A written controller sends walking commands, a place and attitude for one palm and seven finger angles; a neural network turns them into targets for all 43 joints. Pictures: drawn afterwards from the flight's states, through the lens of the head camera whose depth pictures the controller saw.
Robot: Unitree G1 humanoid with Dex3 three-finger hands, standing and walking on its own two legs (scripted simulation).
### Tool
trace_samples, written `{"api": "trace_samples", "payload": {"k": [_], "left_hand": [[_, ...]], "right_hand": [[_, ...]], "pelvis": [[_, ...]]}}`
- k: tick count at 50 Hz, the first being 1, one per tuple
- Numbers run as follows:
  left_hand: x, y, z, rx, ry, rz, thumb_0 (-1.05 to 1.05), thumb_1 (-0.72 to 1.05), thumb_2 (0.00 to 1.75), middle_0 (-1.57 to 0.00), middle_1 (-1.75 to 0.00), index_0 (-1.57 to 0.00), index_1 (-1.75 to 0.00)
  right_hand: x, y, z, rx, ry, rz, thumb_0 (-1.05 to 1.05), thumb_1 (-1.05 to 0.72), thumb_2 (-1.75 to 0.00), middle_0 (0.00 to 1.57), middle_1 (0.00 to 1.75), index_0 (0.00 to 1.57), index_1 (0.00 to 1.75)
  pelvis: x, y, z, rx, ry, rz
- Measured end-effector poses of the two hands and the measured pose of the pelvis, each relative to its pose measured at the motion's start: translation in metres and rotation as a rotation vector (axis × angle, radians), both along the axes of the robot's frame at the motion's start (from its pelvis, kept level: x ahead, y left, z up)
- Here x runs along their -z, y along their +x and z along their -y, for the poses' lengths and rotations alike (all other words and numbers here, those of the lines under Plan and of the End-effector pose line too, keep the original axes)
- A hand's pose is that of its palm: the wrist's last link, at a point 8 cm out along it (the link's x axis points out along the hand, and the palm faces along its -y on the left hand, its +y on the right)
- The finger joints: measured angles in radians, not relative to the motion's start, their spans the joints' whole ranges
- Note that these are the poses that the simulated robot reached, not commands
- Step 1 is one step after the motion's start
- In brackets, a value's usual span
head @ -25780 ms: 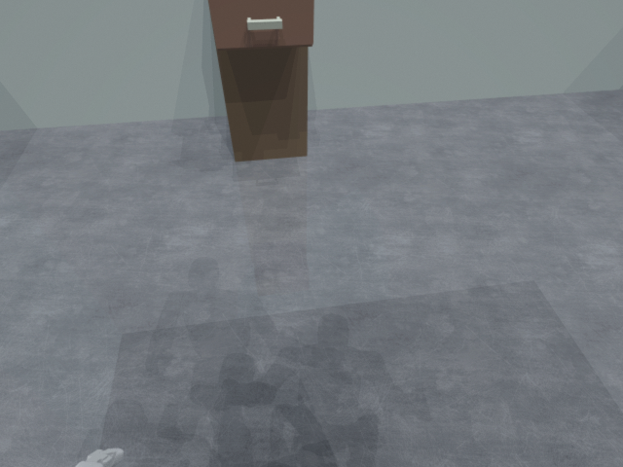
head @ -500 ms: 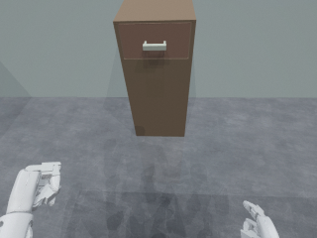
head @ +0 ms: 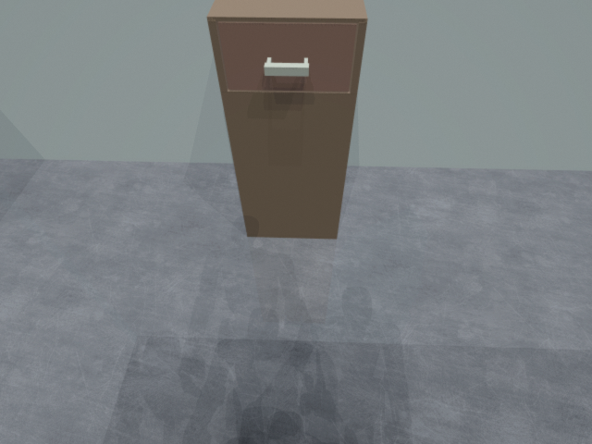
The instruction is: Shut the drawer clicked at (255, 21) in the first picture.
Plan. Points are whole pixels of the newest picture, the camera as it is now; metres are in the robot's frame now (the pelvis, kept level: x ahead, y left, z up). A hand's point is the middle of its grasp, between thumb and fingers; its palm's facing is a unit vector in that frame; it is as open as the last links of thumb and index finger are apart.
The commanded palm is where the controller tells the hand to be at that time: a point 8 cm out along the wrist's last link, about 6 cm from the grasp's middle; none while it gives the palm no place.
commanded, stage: let the arm hang, fingers relaxed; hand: left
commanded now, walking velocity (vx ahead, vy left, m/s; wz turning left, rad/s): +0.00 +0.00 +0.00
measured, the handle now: (287, 65) +0.97 +0.08 +0.02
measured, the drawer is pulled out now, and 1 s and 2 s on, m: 0.00 0.00 0.00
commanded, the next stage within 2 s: look to check the result in 0.52 s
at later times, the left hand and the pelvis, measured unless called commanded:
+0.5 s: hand out of the picture +0.01 +0.17 -0.18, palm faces +0.03 -0.98 -0.19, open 7.4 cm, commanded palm none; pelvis +0.00 +0.00 +0.00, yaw -1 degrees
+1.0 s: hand out of the picture +0.04 +0.19 -0.17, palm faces +0.02 -0.97 -0.25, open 7.4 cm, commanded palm none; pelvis +0.01 -0.01 +0.00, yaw +0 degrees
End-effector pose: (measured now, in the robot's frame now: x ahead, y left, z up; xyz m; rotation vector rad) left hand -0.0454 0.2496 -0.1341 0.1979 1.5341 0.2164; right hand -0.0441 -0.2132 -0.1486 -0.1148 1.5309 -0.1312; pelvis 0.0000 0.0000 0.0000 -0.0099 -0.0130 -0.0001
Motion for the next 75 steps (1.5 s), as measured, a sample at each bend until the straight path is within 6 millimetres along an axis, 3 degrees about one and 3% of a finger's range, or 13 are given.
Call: {"api": "trace_samples", "payload": {"k": [8, 17, 37, 61, 75], "left_hand": [[0.005, 0.015, 0.018, 0.002, -0.034, 0.055, 0.01, 0.9, 0.9, -0.3, -0.42, -0.3, -0.42], [0.011, 0.045, 0.038, 0.02, -0.078, 0.138, 0.01, 0.91, 0.9, -0.21, -0.31, -0.21, -0.32], [0.006, 0.05, 0.024, 0.022, -0.037, 0.124, 0.01, 0.9, 0.9, -0.2, -0.29, -0.2, -0.3], [-0.008, 0.104, 0.006, 0.071, 0.018, 0.225, 0.01, 0.9, 0.9, -0.2, -0.29, -0.2, -0.3], [-0.017, 0.127, -0.004, 0.094, 0.058, 0.259, 0.01, 0.9, 0.9, -0.2, -0.29, -0.2, -0.3]], "right_hand": [[0.005, 0.013, -0.013, 0.018, 0.026, 0.062, 0.0, -0.9, -0.9, 0.2, 0.3, 0.2, 0.3], [0.004, 0.026, -0.008, 0.027, 0.008, 0.109, 0.01, -0.91, -0.9, 0.2, 0.3, 0.2, 0.3], [0.0, 0.029, 0.014, 0.021, -0.025, 0.091, 0.0, -0.91, -0.9, 0.2, 0.3, 0.2, 0.3], [-0.01, 0.09, 0.058, -0.039, -0.092, 0.201, 0.0, -0.9, -0.9, 0.2, 0.3, 0.2, 0.3], [-0.016, 0.111, 0.081, -0.06, -0.125, 0.233, 0.0, -0.9, -0.9, 0.2, 0.3, 0.2, 0.3]], "pelvis": [[0.0, 0.0, -0.002, 0.008, 0.006, 0.009], [0.0, 0.001, 0.001, 0.013, 0.008, 0.013], [-0.001, 0.005, 0.008, 0.011, 0.006, 0.014], [-0.005, 0.014, 0.017, 0.008, 0.009, 0.014], [-0.006, 0.02, 0.023, 0.008, 0.011, 0.014]]}}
